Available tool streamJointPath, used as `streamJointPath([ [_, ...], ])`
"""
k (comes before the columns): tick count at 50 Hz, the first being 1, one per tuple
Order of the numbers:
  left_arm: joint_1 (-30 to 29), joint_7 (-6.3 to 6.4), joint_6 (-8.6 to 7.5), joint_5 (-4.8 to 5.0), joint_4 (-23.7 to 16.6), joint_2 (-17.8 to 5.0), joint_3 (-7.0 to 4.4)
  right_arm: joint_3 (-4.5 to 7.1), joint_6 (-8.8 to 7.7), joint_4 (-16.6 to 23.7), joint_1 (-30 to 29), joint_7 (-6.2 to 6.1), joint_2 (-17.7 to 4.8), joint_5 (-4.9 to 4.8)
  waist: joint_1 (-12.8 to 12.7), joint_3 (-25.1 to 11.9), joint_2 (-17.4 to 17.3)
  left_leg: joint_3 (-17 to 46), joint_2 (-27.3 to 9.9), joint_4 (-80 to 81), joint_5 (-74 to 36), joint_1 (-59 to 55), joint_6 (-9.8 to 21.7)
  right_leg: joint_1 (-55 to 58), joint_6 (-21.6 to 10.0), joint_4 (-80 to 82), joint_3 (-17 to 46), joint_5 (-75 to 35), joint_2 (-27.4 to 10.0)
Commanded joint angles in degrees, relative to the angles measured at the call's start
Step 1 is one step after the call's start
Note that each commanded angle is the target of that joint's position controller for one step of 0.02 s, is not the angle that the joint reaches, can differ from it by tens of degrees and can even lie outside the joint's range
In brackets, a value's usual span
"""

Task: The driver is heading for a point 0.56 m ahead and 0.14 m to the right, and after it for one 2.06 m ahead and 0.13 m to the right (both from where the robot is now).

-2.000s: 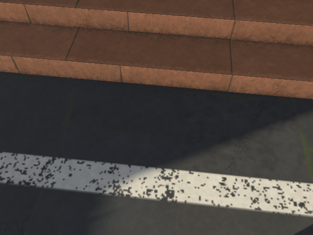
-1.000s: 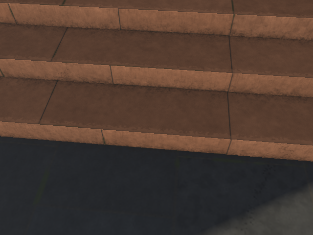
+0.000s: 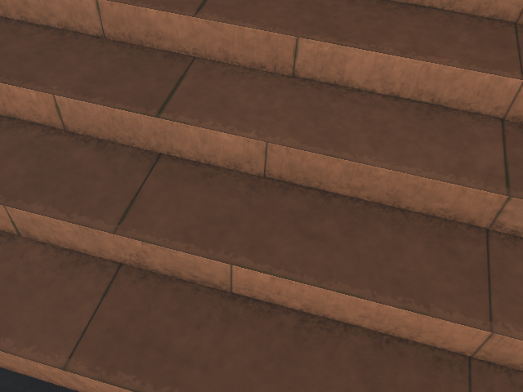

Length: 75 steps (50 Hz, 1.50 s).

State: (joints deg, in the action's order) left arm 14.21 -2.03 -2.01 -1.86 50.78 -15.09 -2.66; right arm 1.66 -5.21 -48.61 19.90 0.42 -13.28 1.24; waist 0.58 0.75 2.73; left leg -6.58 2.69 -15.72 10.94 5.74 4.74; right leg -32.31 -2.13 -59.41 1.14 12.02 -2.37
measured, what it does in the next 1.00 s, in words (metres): climbs, turning right: right foot, then left foot 0.13 m higher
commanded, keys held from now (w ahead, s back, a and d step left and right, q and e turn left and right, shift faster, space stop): w+e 0.56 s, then w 0.06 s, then w+q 0.38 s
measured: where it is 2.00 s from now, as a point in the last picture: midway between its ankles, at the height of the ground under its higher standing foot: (344, 126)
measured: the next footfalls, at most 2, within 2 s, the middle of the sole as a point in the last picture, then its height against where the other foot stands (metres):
right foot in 0.36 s outside the picture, level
left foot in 0.72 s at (304, 352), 0.13 m higher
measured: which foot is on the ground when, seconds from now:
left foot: down 0.00-0.36, up 0.38-0.70, down 0.72-1.00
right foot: up 0.00-0.34, down 0.36-0.72, up 0.74-1.00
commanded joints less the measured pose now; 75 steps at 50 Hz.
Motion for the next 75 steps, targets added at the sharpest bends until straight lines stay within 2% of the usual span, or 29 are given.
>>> streamJointPath([
  [1, -2.2, -0.63, -0.05, -0.26, -2.9, -1.8, -0.26, 1.31, -1.15, 1.5, 1.2, -0.37, -6.0, -0.16, -0.2, 1.6, -7.0, 5.4, -15.2, 7.2, -23.4, -2.3, 3.7, -5.9, 1.0, 2.2, 0.2, -5.4, -1.1],
  [12, -17.6, 1.36, 0.86, -0.19, -9.5, 1.7, 1.28, 0.98, 0.58, -6.1, 12.7, -2.43, -5.8, 2.6, 2.7, 5.0, -5.9, 0.8, -21.3, -2.3, -46.7, -26.7, 5.5, -29.5, -4.9, -11.4, -5.1, 11.7, -1.3],
  [15, -10.7, 1.39, 0.56, 0.81, -8.2, 1.7, 1.69, -0.05, 0.35, -3.2, 1.9, -2.37, -4.8, 2.52, -4.6, 1.0, -3.8, -8.1, -15.2, -10.7, -66.5, -13.5, 1.4, -4.6, -7.5, 2.8, -9.8, 7.9, 3.3],
  [18, 11.5, 1.5, -0.16, -0.7, -1.2, -3.1, -1.49, 2.35, 1.15, -1.7, -5.7, -1.71, -13.2, -2.33, -15.0, -7.6, -6.3, -6.3, -11.7, -50.1, -55.0, 0.1, -1.4, 34.1, -8.4, 43.8, -8.5, -20.2, 7.4],
  [19, 8.2, 2.19, -0.22, -0.11, -0.5, -8.9, -2.89, 1.63, 0.51, 0.9, -7.5, -1.01, -7.9, -1.92, -8.7, -0.7, 7.1, -3.2, -1.9, -71.7, 12.0, 29.3, -4.4, 48.0, -9.6, 37.4, 5.7, -59.3, -2.7],
  [20, 11.0, 2.57, -0.24, -0.6, -1.0, -14.8, -4.03, -0.45, -0.41, 4.0, -0.2, -1.3, -2.4, -2.73, -4.5, -13.3, 5.3, 5.5, -3.2, -81.5, 13.6, 38.1, -4.0, 59.1, -18.7, 28.9, 19.3, -91.8, -16.7],
  [21, 9.9, 2.61, 0.29, -0.32, -1.7, -12.3, -3.88, -0.39, -0.45, 4.9, -5.1, -1.58, -3.0, -2.36, -6.2, -15.1, -1.2, 6.6, -3.8, -85.4, 7.8, 40.2, -4.5, 54.3, -21.4, 33.6, 22.2, -70.6, -16.6],
  [23, 7.2, 2.66, 0.55, -0.16, -0.5, -6.2, -1.94, -0.62, 0.17, 7.3, -9.2, -1.02, -2.0, 0.78, -1.8, -2.9, -5.1, 5.1, -4.6, -90.9, 10.7, 49.9, -4.0, 42.7, -17.3, 37.7, 19.6, -41.7, -11.2],
  [29, 10.7, 2.14, -1.63, 0.62, 4.2, -2.2, 0.89, -5.06, 3.17, 22.5, -27.1, -1.28, 4.7, 2.98, 0.9, 5.3, 0.7, 0.6, -5.6, -91.2, 23.2, 60.9, -0.5, 17.1, -9.3, 46.7, 11.1, -27.0, -2.6],
  [32, 6.7, 4.1, -1.38, 1.86, 1.8, -2.6, 1.22, -5.52, 3.08, 21.0, -20.9, -0.99, 2.3, 2.0, 3.6, -4.1, -4.4, -6.1, -1.7, -60.7, 11.5, 25.6, -0.6, 10.1, -8.0, 51.5, 4.0, -73.8, -0.4],
  [35, 3.1, 4.44, -4.23, 4.36, 1.3, -14.4, -2.88, -2.28, 5.16, 10.6, 3.8, -3.13, -4.5, -0.65, 13.8, -22.9, 3.6, -1.2, 2.5, -50.6, 7.1, 8.9, 0.1, 31.5, -5.6, 30.3, 2.6, -114.8, -7.9],
  [36, -6.8, -5.92, -4.35, -5.08, -1.1, -22.6, -4.73, -1.53, 9.11, 8.6, 18.9, 0.72, -9.6, -2.4, 25.6, -6.2, -1.1, 8.1, 3.1, -14.5, -7.6, -5.2, 1.6, 11.3, -7.6, 11.1, 9.6, -127.8, -11.1],
  [37, 6.0, -10.35, -3.4, -7.88, -0.2, -9.4, -2.63, -0.2, 10.26, -4.3, 35.0, 1.6, -8.4, -3.19, 15.2, -30.0, -23.6, 33.8, -10.7, -24.2, -52.8, -36.8, 18.5, -7.7, 0.2, -32.5, 7.4, -31.4, 3.7],
  [38, 15.7, -10.84, -1.02, -1.58, 3.3, -10.7, -4.31, 0.8, 10.43, 2.3, 29.1, 3.2, -11.6, 3.76, 15.4, -27.4, -12.4, 65.4, -19.6, -9.2, -35.3, -19.4, 25.8, -14.0, -5.7, -53.5, 22.9, -8.6, 16.4],
  [39, 10.1, -8.71, -0.01, 1.14, 0.4, -7.0, -3.86, 1.34, 8.63, 1.7, 11.1, 4.16, -10.5, 5.18, 7.0, -3.5, -0.2, 61.5, -19.9, -7.4, -12.5, -1.5, 20.9, -29.1, -6.1, -64.2, 24.2, -12.7, 15.5],
  [40, 5.0, -6.34, 0.35, -0.66, -3.5, -1.1, -1.44, 0.27, 6.39, -0.9, 0.6, 5.35, -4.2, 2.53, 0.7, -0.1, 1.3, 51.6, -16.4, -5.2, 13.5, 8.3, 18.4, -33.7, -10.5, -66.8, 20.3, -10.5, 11.7],
  [41, 6.2, -3.66, 0.58, -3.22, -5.4, 2.0, 0.51, -2.72, 4.5, -4.0, -4.8, 6.21, 4.9, 3.68, -4.1, -1.2, 1.4, 41.3, -13.5, -2.5, 19.4, 12.4, 15.4, -35.6, -13.9, -66.4, 19.6, -10.6, 8.9],
  [43, 8.0, -1.33, 1.92, -2.02, -6.5, 3.9, 3.74, -4.24, 2.0, -6.9, -9.4, 6.18, 10.1, 3.9, -9.4, -0.6, 1.2, 24.1, -8.6, -3.6, 10.5, 23.9, 9.2, -35.9, -13.5, -60.5, 10.1, -9.1, 2.8],
  [46, -2.2, -1.4, 0.26, 1.57, -12.8, 6.6, 6.5, -3.95, -1.25, -9.3, 1.6, 3.22, 5.4, 6.45, -4.8, -2.4, -5.6, 16.8, -2.0, -1.9, 10.3, 29.7, 5.7, -33.4, -7.7, -57.8, -0.2, -3.3, 1.1],
  [52, -21.1, -0.19, 1.3, -1.65, -16.7, 2.7, 6.77, -4.17, -2.4, -11.6, 19.2, 5.17, -0.7, 3.57, 5.3, -1.3, -11.4, 31.6, -9.4, 1.7, 11.5, 13.5, 11.5, -42.9, -0.2, -37.4, -5.1, -1.8, -2.2],
  [55, -23.9, -1.24, 2.65, -2.41, -18.8, 3.9, 6.66, -3.83, -2.57, -6.8, 9.8, 6.33, -2.6, 0.67, 0.6, -1.5, -12.6, 26.8, -12.0, 4.4, -23.7, 26.3, 13.1, -14.1, -1.5, -21.6, -12.0, 6.5, 0.1],
  [59, -15.9, -0.5, 1.65, 0.14, -18.6, -0.3, 4.37, 1.06, -2.91, -6.6, 8.1, 5.64, -12.1, -0.15, -3.9, -9.0, -16.2, 23.8, -15.8, -9.0, -81.6, -5.4, 9.9, -4.2, -2.1, 5.9, -9.2, 8.0, 6.1],
  [60, -4.3, 0.4, 0.58, 0.23, -15.1, -2.5, 3.3, 1.38, -2.52, -5.7, 8.4, 5.76, -9.4, 2.07, -5.9, -20.0, -9.2, 21.1, -11.6, -25.2, -85.2, 2.9, 7.7, 15.6, -7.2, 5.1, 0.4, -7.3, 2.5],
  [61, 8.4, 1.18, 0.01, 0.89, -11.2, -4.7, 2.4, -0.73, -2.74, -4.9, 15.7, 6.04, -0.3, 5.22, -6.5, -36.0, 10.1, 22.3, -4.4, -41.6, -50.9, 25.6, 4.6, 42.4, -22.9, 19.5, 31.3, -7.4, -12.2],
  [62, 16.6, 1.78, 0.12, -1.9, -9.6, -7.2, 1.57, 0.13, -1.36, -6.3, 8.3, 6.76, -0.2, 2.91, -13.1, -22.2, 17.6, 24.5, 5.0, -75.0, -3.5, 47.2, 1.9, 38.5, -26.8, 36.0, 53.7, 10.3, -20.0],
  [64, 7.0, 0.83, -2.6, -1.37, -5.2, -4.5, 1.43, 1.38, -0.74, -4.4, -1.4, 5.64, -2.6, 0.35, -6.8, -4.7, 3.3, 22.4, 2.2, -98.5, -11.5, 61.4, 4.7, 24.0, -18.3, 35.6, 39.7, 17.4, -18.1],
  [66, 3.4, -0.44, -1.98, -0.61, 1.1, 10.2, 5.02, 0.0, 0.47, -2.6, -4.3, 4.13, 1.6, 1.86, -1.4, -8.5, -5.9, 21.1, -0.6, -101.0, -9.0, 60.0, 8.9, 20.2, -14.4, 33.8, 21.1, -3.6, -16.1],
  [67, 1.0, 0.18, -1.94, -0.15, 2.4, 12.7, 5.61, -1.1, 1.25, -2.0, -5.0, 4.24, 4.6, 2.23, 1.1, -8.4, -3.3, 19.8, -2.7, -99.6, -6.1, 60.6, 9.9, 19.4, -11.6, 34.7, 13.5, -4.9, -12.5],
  [75, 10.3, 1.16, -3.13, -6.59, 10.7, 6.6, 4.89, -4.37, 2.04, 4.6, -22.1, 5.39, 3.6, -0.74, -0.6, -2.9, -1.4, 11.8, -6.6, -99.5, 2.0, 76.0, 11.2, 22.8, -10.1, 47.3, -6.0, -8.8, -12.2],
])
Velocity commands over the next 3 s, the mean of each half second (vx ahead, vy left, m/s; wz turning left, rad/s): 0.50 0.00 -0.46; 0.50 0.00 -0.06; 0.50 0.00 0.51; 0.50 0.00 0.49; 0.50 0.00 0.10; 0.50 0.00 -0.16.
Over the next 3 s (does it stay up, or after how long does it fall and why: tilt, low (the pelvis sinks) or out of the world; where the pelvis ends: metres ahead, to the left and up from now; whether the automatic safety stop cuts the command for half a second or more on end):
stays up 1.65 -0.02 0.57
